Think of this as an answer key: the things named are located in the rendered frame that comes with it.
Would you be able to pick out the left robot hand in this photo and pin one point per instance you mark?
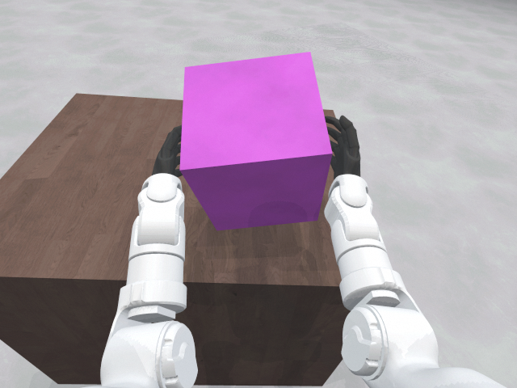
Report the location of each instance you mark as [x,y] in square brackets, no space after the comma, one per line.
[166,161]

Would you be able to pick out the left robot upper arm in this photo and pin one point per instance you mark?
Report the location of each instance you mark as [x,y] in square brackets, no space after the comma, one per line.
[155,355]

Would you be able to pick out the left robot forearm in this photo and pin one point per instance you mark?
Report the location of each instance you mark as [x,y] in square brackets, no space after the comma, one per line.
[154,291]

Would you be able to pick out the carton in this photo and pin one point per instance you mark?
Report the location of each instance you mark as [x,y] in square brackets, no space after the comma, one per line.
[255,149]

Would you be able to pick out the pedestal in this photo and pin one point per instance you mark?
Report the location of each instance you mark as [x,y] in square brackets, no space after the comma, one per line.
[264,305]

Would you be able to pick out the right robot upper arm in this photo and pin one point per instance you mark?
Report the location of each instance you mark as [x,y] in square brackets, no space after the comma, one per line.
[393,347]

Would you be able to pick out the right robot forearm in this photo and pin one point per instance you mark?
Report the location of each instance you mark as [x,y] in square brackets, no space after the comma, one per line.
[365,269]

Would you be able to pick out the right robot hand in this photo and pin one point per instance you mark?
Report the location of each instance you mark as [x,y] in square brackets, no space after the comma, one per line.
[347,156]

